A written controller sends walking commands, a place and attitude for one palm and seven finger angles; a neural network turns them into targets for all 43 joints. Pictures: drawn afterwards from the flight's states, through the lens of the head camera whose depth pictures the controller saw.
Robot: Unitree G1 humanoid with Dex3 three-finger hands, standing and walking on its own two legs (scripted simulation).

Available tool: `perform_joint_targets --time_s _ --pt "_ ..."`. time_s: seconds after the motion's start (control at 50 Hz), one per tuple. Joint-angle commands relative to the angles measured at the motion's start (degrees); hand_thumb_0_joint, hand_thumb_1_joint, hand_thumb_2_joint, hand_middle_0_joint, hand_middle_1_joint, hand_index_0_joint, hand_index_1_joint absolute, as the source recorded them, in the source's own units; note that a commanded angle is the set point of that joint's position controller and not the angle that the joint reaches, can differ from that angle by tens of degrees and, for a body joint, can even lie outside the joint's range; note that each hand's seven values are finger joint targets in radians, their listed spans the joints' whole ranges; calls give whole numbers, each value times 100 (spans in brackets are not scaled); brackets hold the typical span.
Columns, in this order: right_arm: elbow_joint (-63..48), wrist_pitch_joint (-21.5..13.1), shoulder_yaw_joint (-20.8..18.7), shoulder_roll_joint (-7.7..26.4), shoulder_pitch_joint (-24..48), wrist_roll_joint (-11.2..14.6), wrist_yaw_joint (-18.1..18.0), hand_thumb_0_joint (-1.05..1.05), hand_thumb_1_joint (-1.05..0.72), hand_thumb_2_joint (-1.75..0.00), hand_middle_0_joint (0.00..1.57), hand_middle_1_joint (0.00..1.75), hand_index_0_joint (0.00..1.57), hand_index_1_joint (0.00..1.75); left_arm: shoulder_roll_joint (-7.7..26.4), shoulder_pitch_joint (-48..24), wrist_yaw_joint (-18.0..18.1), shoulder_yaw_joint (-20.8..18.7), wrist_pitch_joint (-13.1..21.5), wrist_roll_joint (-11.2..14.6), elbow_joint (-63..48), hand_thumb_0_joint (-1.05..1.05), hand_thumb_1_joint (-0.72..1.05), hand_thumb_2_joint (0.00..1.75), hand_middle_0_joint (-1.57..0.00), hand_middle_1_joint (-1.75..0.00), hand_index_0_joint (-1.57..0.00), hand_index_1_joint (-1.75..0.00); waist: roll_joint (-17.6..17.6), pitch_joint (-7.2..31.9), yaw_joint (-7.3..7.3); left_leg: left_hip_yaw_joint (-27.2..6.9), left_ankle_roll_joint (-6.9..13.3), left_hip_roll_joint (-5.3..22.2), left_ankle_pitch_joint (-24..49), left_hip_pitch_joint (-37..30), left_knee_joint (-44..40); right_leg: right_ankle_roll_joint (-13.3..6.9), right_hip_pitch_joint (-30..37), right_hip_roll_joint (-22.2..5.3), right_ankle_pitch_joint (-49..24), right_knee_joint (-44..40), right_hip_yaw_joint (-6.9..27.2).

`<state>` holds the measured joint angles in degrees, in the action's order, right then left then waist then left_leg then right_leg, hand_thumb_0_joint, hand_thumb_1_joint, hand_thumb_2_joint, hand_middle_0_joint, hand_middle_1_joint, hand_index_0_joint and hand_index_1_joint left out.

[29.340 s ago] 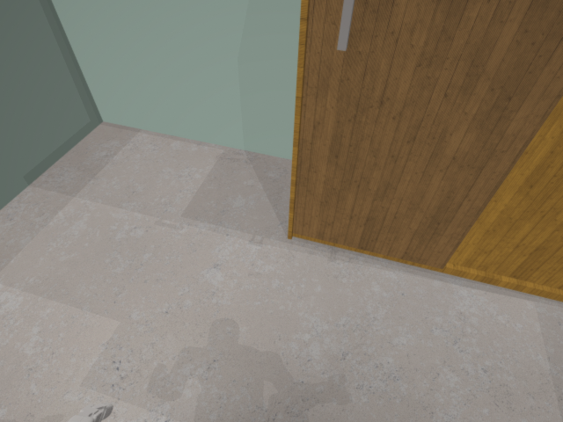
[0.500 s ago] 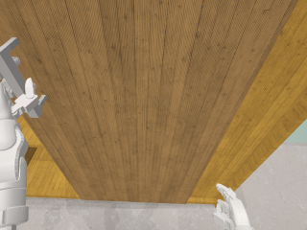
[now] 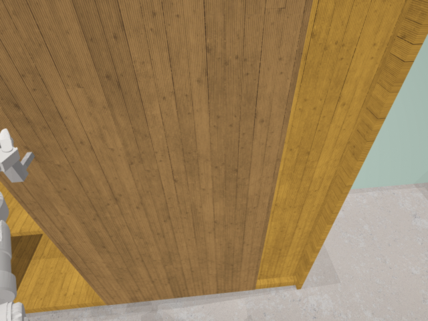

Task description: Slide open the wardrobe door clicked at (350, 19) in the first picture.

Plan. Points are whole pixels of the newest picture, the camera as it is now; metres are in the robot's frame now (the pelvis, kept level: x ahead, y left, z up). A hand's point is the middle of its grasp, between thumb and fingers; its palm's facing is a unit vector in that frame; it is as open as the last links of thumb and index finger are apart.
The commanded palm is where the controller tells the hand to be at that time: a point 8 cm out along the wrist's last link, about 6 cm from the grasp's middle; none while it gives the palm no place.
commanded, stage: stop walking and hold the door there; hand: left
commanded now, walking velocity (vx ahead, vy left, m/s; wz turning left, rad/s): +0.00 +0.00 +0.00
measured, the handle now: out of the picture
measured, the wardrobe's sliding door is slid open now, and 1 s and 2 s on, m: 0.42 0.42 0.42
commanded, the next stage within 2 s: none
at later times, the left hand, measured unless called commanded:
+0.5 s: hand (6, 151) +0.34 +0.36 +0.20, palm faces +0.60 -0.76 -0.25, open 7.1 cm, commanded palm +0.30 +0.37 +0.16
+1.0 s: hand (10, 152) +0.34 +0.35 +0.20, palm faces +0.61 -0.75 -0.24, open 7.2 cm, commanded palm +0.30 +0.37 +0.16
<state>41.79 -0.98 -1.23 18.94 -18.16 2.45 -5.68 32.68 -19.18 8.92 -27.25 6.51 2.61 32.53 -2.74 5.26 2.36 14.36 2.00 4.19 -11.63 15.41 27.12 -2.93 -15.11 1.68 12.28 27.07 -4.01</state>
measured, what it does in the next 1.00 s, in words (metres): stands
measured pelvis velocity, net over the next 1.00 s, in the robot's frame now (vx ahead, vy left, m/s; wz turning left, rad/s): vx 0.01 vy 0.02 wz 0.03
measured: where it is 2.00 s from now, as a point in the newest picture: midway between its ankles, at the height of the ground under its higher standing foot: outside the picture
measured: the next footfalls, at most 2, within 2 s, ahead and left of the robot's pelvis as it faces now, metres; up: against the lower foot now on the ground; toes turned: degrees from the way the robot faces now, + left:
left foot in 1.22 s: -0.01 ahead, +0.24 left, +0.00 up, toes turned +7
right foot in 1.46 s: -0.05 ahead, +0.03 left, +0.00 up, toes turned -5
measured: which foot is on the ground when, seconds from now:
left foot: down 0.00-0.98, up 1.00-1.00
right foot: down 0.00-1.00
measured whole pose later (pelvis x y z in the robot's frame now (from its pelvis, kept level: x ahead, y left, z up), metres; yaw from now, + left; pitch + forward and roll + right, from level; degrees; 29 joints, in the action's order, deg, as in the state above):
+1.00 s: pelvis +0.01 +0.02 +0.00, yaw +2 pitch +1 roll +0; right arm 39.0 0.3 -0.2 16.7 -13.0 2.7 -4.5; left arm 27.4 -20.5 9.3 -21.7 9.9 3.0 25.6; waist -3.9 1.7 -2.4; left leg 12.2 1.5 1.7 -13.9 17.4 30.6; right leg -1.0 -16.2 -1.0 14.5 29.9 -4.7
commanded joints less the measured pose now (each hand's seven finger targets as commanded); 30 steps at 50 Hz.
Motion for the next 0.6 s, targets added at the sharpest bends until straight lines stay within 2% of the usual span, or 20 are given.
perform_joint_targets --time_s 0.0,0.08,0.1,0.12,0.14,0.18,0.2,0.24,0.26,0.28,0.32,0.34,0.36,0.38,0.42,0.44,0.46,0.48,0.56,0.58 --pt "-881 -367 -160 647 659 20 -29 0 -90 -90 20 30 20 30 1363 -1419 -85 48 228 -159 -474 0 90 90 -45 -140 -45 -140 217 234 -228 -1203 -47 586 -413 -725 -478 174 -738 -939 782 -935 1159" --pt "-836 -376 -157 678 555 25 -25 0 -90 -90 20 30 20 30 1316 -1530 -128 152 256 -179 -227 0 90 90 -45 -140 -45 -140 175 276 -237 -1262 -12 666 -434 -765 -626 205 -719 -837 735 -793 1056" --pt "-849 -389 -136 632 592 24 -24 0 -90 -90 20 30 20 30 1179 -1583 -150 264 268 -174 -186 0 90 90 -45 -140 -45 -140 212 218 -218 -1246 -3 670 -472 -767 -625 210 -775 -831 752 -804 1075" --pt "-814 -387 -147 662 545 24 -24 0 -90 -90 20 30 20 30 1319 -1576 -144 127 283 -184 -65 0 90 90 -45 -140 -45 -140 309 210 -231 -1260 -7 670 -439 -762 -615 205 -787 -823 754 -801 1071" --pt "-765 -357 -139 670 513 30 -31 0 -90 -90 20 30 20 30 1283 -1509 -174 204 287 -174 61 0 90 90 -45 -140 -45 -140 169 186 -220 -1252 -8 693 -404 -803 -689 216 -795 -819 707 -767 960" --pt "-842 -380 -104 602 557 28 -13 0 -90 -90 20 30 20 30 1003 -1739 -205 451 329 -186 -149 0 90 90 -45 -140 -45 -140 198 184 -223 -1292 8 715 -436 -753 -723 213 -757 -779 641 -643 971" --pt "-843 -388 -100 587 583 25 -17 0 -90 -90 20 30 20 30 983 -1749 -212 449 350 -185 -127 0 90 90 -45 -140 -45 -140 215 163 -219 -1288 11 729 -488 -781 -732 213 -810 -771 682 -647 987" --pt "-759 -346 -99 611 500 20 -24 0 -90 -90 20 30 20 30 1101 -1587 -214 366 354 -185 97 0 90 90 -45 -140 -45 -140 120 122 -227 -1266 8 728 -416 -793 -779 213 -808 -775 562 -625 913" --pt "-785 -347 -119 637 498 19 -16 0 -90 -90 20 30 20 30 1173 -1657 -205 329 370 -209 15 0 90 90 -45 -140 -45 -140 217 153 -253 -1285 9 738 -422 -739 -778 214 -731 -762 491 -560 935" --pt "-848 -361 -85 554 571 27 -7 0 -90 -90 20 30 20 30 859 -1784 -240 592 387 -198 -125 0 90 90 -45 -140 -45 -140 245 142 -230 -1252 3 719 -402 -737 -743 214 -745 -773 447 -537 946" --pt "-841 -373 -78 531 577 15 -14 0 -90 -90 20 30 20 30 813 -1783 -254 594 422 -196 -148 0 90 90 -45 -140 -45 -140 334 201 -225 -1243 -3 711 -271 -839 -685 205 -777 -784 374 -534 981" --pt "-788 -337 -79 547 556 29 -21 0 -90 -90 20 30 20 30 892 -1639 -254 542 407 -177 -14 0 90 90 -45 -140 -45 -140 185 155 -229 -1203 -3 708 -183 -874 -705 209 -789 -790 259 -543 945" --pt "-803 -334 -89 575 537 16 -13 0 -90 -90 20 30 20 30 949 -1696 -248 514 417 -202 -92 0 90 90 -45 -140 -45 -140 219 198 -246 -1235 -8 710 -155 -819 -711 207 -701 -791 193 -481 952" --pt "-847 -342 -78 512 592 20 -5 0 -90 -90 20 30 20 30 780 -1725 -263 642 430 -199 -167 0 90 90 -45 -140 -45 -140 326 199 -240 -1221 -15 699 -172 -827 -686 212 -711 -800 195 -483 967" --pt "-853 -345 -85 520 619 14 -10 0 -90 -90 20 30 20 30 802 -1706 -264 597 452 -198 -202 0 90 90 -45 -140 -45 -140 326 167 -240 -1197 -22 678 -151 -864 -632 200 -781 -819 195 -533 1023" --pt "-798 -314 -85 543 580 25 -17 0 -90 -90 20 30 20 30 846 -1601 -264 568 456 -185 -115 0 90 90 -45 -140 -45 -140 256 167 -228 -1204 -28 687 -76 -887 -673 203 -767 -810 148 -510 936" --pt "-855 -315 -82 526 627 27 -3 0 -90 -90 20 30 20 30 735 -1660 -272 679 465 -192 -286 0 90 90 -45 -140 -45 -140 146 175 -240 -1209 -27 704 -70 -885 -696 201 -732 -791 101 -441 940" --pt "-908 -327 -59 471 673 32 1 0 -90 -90 20 30 20 30 550 -1746 -290 816 484 -181 -431 0 90 90 -45 -140 -45 -140 224 198 -235 -1220 -26 713 -40 -903 -691 210 -716 -779 58 -398 912" --pt "-918 -296 -63 497 697 29 -9 0 -90 -90 20 30 20 30 490 -1591 -270 873 491 -175 -599 0 90 90 -45 -140 -45 -140 5 216 -256 -1278 -15 790 -30 -927 -816 223 -668 -719 1 -255 813" --pt "-964 -308 -45 450 750 29 -5 0 -90 -90 20 30 20 30 335 -1672 -277 996 509 -179 -763 0 90 90 -45 -140 -45 -140 19 229 -253 -1306 -18 815 -128 -881 -865 234 -638 -706 65 -187 754"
